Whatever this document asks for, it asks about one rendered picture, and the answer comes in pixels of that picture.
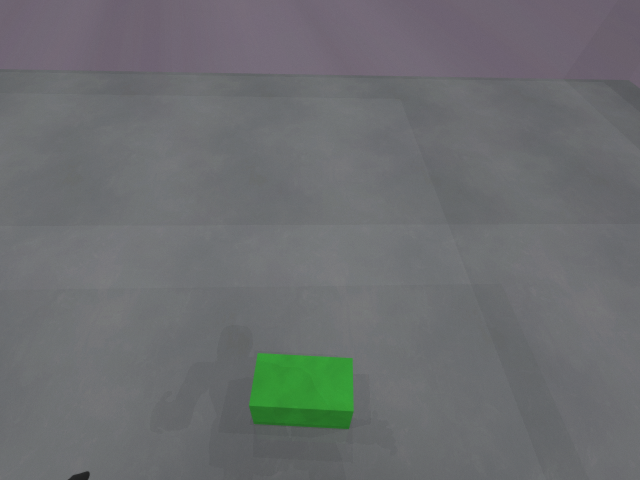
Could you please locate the carton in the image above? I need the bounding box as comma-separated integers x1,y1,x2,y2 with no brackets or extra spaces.
249,353,354,429

